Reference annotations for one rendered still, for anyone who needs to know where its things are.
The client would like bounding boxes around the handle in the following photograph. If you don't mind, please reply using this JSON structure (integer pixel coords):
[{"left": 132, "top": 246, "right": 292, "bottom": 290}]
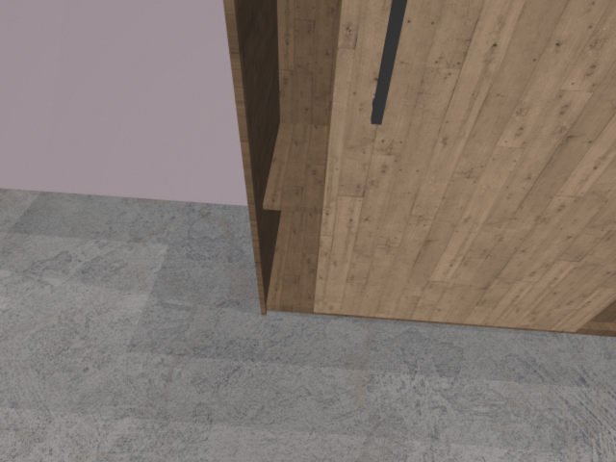
[{"left": 371, "top": 0, "right": 407, "bottom": 125}]

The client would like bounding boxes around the wardrobe door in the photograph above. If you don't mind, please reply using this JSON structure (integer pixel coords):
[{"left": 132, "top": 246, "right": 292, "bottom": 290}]
[
  {"left": 314, "top": 0, "right": 616, "bottom": 332},
  {"left": 590, "top": 299, "right": 616, "bottom": 322}
]

